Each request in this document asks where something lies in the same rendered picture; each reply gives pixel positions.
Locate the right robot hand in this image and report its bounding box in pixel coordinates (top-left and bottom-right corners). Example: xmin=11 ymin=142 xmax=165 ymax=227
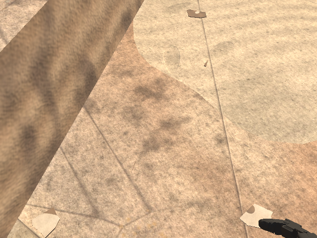
xmin=259 ymin=218 xmax=317 ymax=238

